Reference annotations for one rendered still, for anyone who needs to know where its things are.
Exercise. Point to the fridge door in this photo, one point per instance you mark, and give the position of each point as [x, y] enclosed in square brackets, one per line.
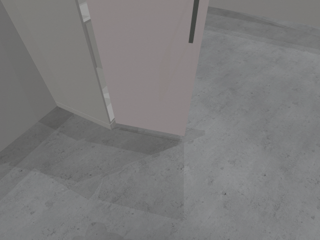
[148, 63]

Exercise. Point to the handle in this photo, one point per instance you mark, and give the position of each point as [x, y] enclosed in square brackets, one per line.
[193, 21]

